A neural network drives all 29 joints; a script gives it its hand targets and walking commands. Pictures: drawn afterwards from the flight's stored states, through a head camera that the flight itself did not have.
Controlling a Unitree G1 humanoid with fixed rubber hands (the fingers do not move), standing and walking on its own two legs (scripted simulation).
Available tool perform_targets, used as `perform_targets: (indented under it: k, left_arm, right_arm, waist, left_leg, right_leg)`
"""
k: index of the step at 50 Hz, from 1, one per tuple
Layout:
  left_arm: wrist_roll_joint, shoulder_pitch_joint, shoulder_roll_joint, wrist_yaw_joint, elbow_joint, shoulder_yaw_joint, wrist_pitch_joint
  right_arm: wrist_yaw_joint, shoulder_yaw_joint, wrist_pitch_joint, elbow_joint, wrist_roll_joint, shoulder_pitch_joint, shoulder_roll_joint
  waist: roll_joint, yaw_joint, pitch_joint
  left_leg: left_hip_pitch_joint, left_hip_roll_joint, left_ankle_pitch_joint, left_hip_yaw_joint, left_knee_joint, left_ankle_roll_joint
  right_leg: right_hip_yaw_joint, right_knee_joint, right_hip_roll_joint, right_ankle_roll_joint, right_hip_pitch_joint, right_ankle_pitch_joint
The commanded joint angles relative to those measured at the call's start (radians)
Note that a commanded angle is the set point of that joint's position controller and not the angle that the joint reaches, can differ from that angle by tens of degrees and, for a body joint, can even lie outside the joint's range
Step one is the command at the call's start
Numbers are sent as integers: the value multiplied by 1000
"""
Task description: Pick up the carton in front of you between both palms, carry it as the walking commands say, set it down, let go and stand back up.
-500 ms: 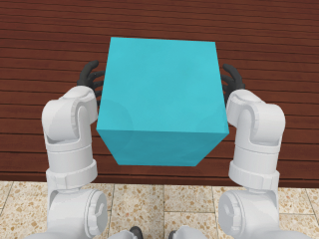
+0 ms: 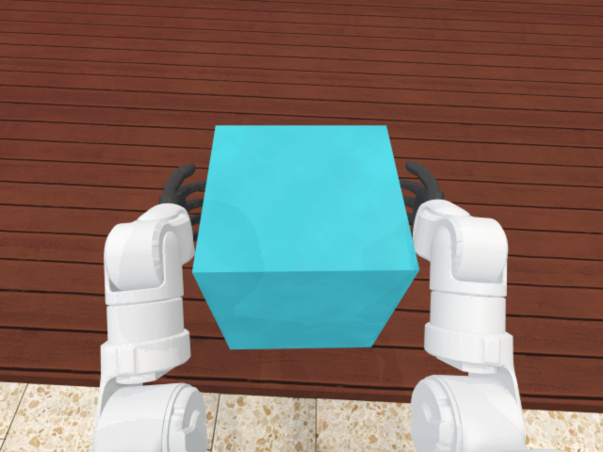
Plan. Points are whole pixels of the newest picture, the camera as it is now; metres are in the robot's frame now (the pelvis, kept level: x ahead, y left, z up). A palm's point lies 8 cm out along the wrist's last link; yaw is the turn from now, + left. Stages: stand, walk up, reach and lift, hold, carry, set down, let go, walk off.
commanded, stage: carry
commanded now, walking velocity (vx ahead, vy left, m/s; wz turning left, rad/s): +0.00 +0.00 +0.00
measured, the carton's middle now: (301, 247) +0.37 +0.00 +0.03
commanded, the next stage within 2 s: none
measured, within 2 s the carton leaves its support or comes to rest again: neither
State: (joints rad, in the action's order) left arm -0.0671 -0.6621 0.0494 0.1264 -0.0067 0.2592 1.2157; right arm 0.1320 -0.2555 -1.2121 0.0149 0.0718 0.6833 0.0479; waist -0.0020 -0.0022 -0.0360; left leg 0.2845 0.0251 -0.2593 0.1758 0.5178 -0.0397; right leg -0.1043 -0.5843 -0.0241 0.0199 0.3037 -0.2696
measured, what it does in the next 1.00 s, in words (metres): walks ahead: left foot, then right foot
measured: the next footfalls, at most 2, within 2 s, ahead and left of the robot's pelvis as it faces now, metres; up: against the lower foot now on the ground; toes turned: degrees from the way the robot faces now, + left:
left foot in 0.26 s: +0.11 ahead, +0.08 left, +0.00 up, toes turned +5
right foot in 0.64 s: +0.16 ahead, -0.11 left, +0.00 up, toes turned -8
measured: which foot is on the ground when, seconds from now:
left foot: down 0.00-0.08, up 0.10-0.24, down 0.26-0.64, up 0.66-1.00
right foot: down 0.00-0.26, up 0.28-0.62, down 0.64-1.00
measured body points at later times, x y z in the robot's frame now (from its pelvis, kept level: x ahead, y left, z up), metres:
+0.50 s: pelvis +0.07 +0.00 +0.00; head +0.10 +0.00 +0.44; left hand +0.47 +0.13 +0.15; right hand +0.44 -0.17 +0.15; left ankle +0.07 +0.07 -0.74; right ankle +0.06 -0.11 -0.69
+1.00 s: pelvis +0.26 +0.00 +0.00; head +0.30 -0.03 +0.45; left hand +0.65 +0.14 +0.16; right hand +0.66 -0.16 +0.15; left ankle +0.42 +0.11 -0.55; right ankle +0.12 -0.10 -0.74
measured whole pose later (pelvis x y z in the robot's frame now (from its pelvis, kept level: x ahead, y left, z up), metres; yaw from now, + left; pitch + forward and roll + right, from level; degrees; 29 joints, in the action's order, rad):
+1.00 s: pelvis +0.26 +0.00 +0.00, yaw -3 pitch +5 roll +3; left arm -0.03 -0.79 0.01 0.14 0.03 0.28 1.33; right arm 0.13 -0.25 -1.35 0.05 0.07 0.84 -0.01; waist 0.00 0.05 0.02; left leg 1.11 0.08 -0.50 0.14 1.49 -0.11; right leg -0.08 -0.25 -0.08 0.02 0.00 -0.33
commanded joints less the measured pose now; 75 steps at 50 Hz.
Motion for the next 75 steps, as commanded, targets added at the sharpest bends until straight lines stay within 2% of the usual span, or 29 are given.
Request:
perform_targets:
  k: [1,3,5,6,9,12,14,15,17,19,24,30,31,32,33,34,37,43,46,48,51,53,54,55,56,57,60,64,75]
  left_arm:
    - [428,-739,1078,-223,-136,-756,-27]
    - [429,-701,1055,-224,-144,-761,-28]
    - [427,-624,1031,-229,-128,-758,-28]
    - [424,-606,1016,-232,-130,-758,-26]
    - [420,-610,1005,-239,-157,-779,-30]
    - [428,-676,1003,-241,-181,-800,-34]
    - [430,-725,958,-234,-175,-795,-17]
    - [431,-723,942,-230,-160,-784,-2]
    - [433,-761,916,-219,-167,-757,20]
    - [434,-792,909,-209,-161,-732,41]
    - [400,-760,896,-199,-51,-665,86]
    - [377,-773,931,-212,98,-583,98]
    - [378,-777,936,-214,121,-571,97]
    - [370,-745,927,-217,168,-541,96]
    - [349,-761,910,-217,197,-523,88]
    - [363,-810,948,-219,161,-536,78]
    - [470,-1007,1039,-226,-15,-608,65]
    - [514,-999,987,-217,-129,-615,85]
    - [505,-947,955,-230,-85,-609,106]
    - [500,-917,968,-242,-57,-601,113]
    - [475,-907,983,-255,-17,-582,113]
    - [453,-913,985,-256,-44,-588,100]
    - [436,-918,986,-254,-69,-593,89]
    - [413,-899,976,-251,-73,-598,85]
    - [389,-883,952,-236,-67,-579,75]
    - [358,-862,931,-222,-85,-558,71]
    - [301,-847,882,-194,-119,-550,65]
    - [283,-797,845,-184,-101,-573,69]
    - [354,-900,878,-195,148,-545,149]
  right_arm:
    - [-226,747,26,-125,-427,680,1073]
    - [-220,765,31,-158,-427,655,1049]
    - [-219,779,32,-173,-416,629,1034]
    - [-219,776,34,-165,-408,614,1028]
    - [-225,771,35,-149,-394,581,1000]
    - [-240,771,29,-159,-410,610,993]
    - [-245,752,13,-142,-422,631,949]
    - [-242,735,6,-137,-424,643,913]
    - [-240,734,-15,-165,-453,694,909]
    - [-238,729,-39,-202,-479,764,908]
    - [-245,689,-91,-126,-494,816,919]
    - [-257,623,-101,51,-477,853,988]
    - [-255,613,-100,85,-472,841,1001]
    - [-253,586,-99,125,-458,826,989]
    - [-249,569,-102,150,-452,828,1007]
    - [-246,565,-97,122,-442,887,1019]
    - [-232,559,-85,80,-438,921,1052]
    - [-167,579,-97,-30,-407,854,961]
    - [-158,587,-109,-6,-378,823,922]
    - [-160,590,-112,5,-367,833,935]
    - [-163,612,-101,38,-382,806,995]
    - [-170,650,-84,-34,-424,879,1048]
    - [-178,668,-68,-63,-449,876,1046]
    - [-186,686,-50,-79,-478,903,1065]
    - [-199,707,-54,-109,-510,897,1078]
    - [-210,724,-48,-153,-541,953,1100]
    - [-233,759,-39,-224,-597,1030,1134]
    - [-240,745,-56,-208,-577,979,1072]
    - [-268,527,-137,162,-448,882,929]
  waist:
    - [135,-13,604]
    - [31,0,630]
    - [-255,42,601]
    - [-244,65,583]
    - [-159,60,568]
    - [-79,-27,559]
    - [165,-65,562]
    - [204,-60,600]
    - [171,-57,562]
    - [133,-55,521]
    - [109,-49,515]
    - [92,9,467]
    - [43,44,467]
    - [-137,76,475]
    - [-329,74,465]
    - [-256,75,459]
    - [-34,71,423]
    - [-81,82,400]
    - [-98,62,326]
    - [-82,70,302]
    - [-296,-21,475]
    - [-292,-165,682]
    - [-86,-197,777]
    - [348,-170,832]
    - [242,-125,859]
    - [117,-113,811]
    - [66,-56,619]
    - [-30,-74,549]
    - [189,-45,391]
  left_leg:
    - [-551,151,1256,-100,135,-66]
    - [-318,93,983,-49,219,-27]
    - [323,-49,-154,2,245,23]
    - [475,-61,-280,-36,223,25]
    - [374,-56,-90,-58,61,23]
    - [-250,-63,426,-14,-174,12]
    - [-608,260,1202,-332,-34,-124]
    - [-585,329,1055,-413,-32,-235]
    - [-495,339,430,-498,-125,-269]
    - [-430,314,204,-484,-184,-260]
    - [-252,241,165,-308,-191,-241]
    - [-23,181,154,-187,-28,-178]
    - [70,136,201,-135,114,-134]
    - [264,69,-49,-71,368,-59]
    - [542,-37,-255,-34,565,-17]
    - [596,-23,-302,-120,811,-18]
    - [807,22,-231,-175,1231,-41]
    - [1110,37,-250,-153,1549,-55]
    - [1083,85,-286,-98,1316,-52]
    - [739,69,-273,-8,914,-51]
    - [305,-108,-170,146,661,-118]
    - [-36,-137,-65,38,356,-118]
    - [-312,27,-269,-467,118,-197]
    - [-434,262,121,-1013,-118,-359]
    - [-467,269,329,-949,-21,-365]
    - [-451,244,365,-824,81,-327]
    - [-346,205,212,-610,46,-218]
    - [-353,230,361,-507,-14,-222]
    - [-349,128,823,-141,-37,-89]
  right_leg:
    - [-22,175,11,-21,2,267]
    - [-3,209,-10,-10,-281,696]
    - [181,21,-179,103,-812,1537]
    - [220,-4,-233,150,-927,1608]
    - [166,-4,-216,128,-798,1275]
    - [-3,-69,-101,59,-246,771]
    - [20,-268,17,-4,142,-253]
    - [78,-343,9,7,184,-348]
    - [102,-426,6,21,281,-390]
    - [75,-445,-1,22,339,-323]
    - [14,-396,13,30,235,-148]
    - [-79,96,67,91,-125,30]
    - [-11,189,25,107,-276,79]
    - [296,294,-177,139,-453,143]
    - [609,300,-369,294,-614,324]
    - [669,279,-414,361,-557,290]
    - [495,263,-332,295,-531,173]
    - [393,271,-302,219,-608,35]
    - [300,351,-230,179,-512,34]
    - [167,481,-183,188,-301,264]
    - [-11,220,-181,149,-313,1458]
    - [-21,-218,-172,83,-352,1484]
    - [71,-555,-66,35,-25,1003]
    - [140,-1042,164,-15,204,40]
    - [337,-1261,145,38,310,-10]
    - [319,-1305,110,68,397,-26]
    - [226,-1149,12,82,541,-71]
    - [144,-809,-29,60,578,-186]
    - [-79,31,74,67,205,258]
